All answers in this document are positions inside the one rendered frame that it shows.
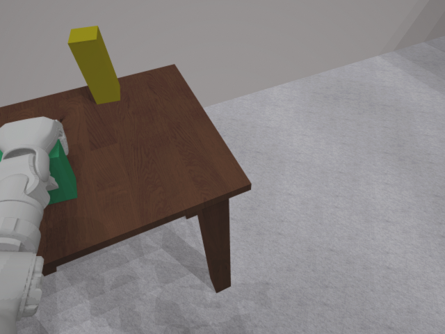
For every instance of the table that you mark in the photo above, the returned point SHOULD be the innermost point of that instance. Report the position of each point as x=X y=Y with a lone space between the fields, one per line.
x=141 y=162

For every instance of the robot left hand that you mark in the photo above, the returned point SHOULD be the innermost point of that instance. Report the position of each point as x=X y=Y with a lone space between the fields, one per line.
x=42 y=132

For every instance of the sponge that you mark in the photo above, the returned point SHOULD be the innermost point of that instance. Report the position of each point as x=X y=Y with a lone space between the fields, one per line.
x=61 y=170

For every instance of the robot left upper arm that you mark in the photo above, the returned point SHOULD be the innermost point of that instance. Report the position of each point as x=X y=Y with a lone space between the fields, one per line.
x=21 y=282

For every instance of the robot left forearm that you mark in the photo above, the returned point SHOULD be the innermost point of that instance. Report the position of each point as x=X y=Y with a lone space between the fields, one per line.
x=24 y=173

